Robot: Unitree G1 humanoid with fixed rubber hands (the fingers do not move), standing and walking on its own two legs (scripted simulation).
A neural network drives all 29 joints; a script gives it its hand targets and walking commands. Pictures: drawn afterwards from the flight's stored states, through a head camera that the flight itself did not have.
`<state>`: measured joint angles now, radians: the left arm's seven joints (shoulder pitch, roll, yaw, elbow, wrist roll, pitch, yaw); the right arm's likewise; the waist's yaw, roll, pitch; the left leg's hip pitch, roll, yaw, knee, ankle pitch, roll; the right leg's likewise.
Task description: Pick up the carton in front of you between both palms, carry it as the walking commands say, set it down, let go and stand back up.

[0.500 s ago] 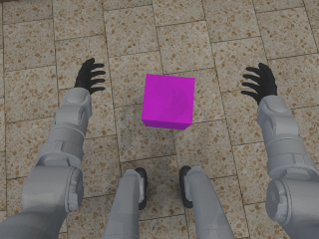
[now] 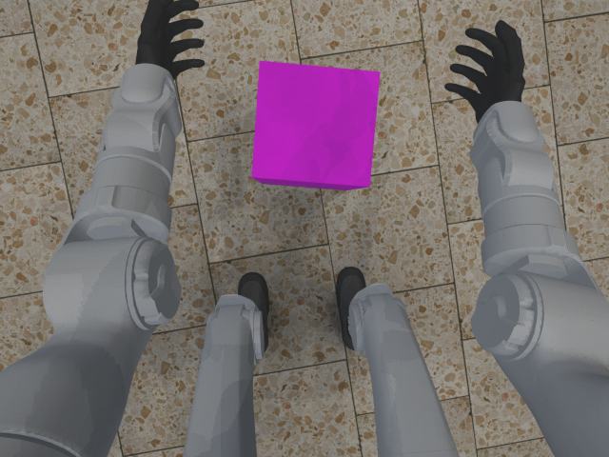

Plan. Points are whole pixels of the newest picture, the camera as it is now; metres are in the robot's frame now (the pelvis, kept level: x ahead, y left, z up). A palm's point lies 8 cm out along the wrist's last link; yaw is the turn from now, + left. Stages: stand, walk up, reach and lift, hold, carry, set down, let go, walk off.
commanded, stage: reach and lift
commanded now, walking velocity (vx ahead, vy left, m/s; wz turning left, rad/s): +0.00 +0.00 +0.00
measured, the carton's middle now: (311, 136) +0.51 -0.04 -0.49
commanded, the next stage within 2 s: none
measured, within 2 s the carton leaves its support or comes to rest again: leaves its support in 1.56 s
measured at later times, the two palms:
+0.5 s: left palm (207, 116) +0.54 +0.15 -0.37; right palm (418, 132) +0.49 -0.22 -0.37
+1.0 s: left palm (220, 121) +0.54 +0.13 -0.42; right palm (405, 138) +0.49 -0.22 -0.42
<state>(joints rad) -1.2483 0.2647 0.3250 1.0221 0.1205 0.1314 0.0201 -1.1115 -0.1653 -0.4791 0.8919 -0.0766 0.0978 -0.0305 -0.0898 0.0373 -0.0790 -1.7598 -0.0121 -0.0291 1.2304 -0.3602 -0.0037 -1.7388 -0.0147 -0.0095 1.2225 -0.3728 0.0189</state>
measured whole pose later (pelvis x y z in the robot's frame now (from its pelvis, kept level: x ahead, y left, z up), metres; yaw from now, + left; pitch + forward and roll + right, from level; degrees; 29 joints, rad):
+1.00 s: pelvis -0.05 +0.00 -0.25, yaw -1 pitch +36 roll -2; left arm -1.63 0.45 -0.06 1.24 -0.24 0.07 0.10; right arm -1.53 -0.32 -0.15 1.17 0.26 0.05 -0.15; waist -0.08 -0.01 0.43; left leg -2.27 -0.01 -0.04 2.20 -0.56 -0.02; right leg -2.25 0.01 -0.01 2.19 -0.57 0.02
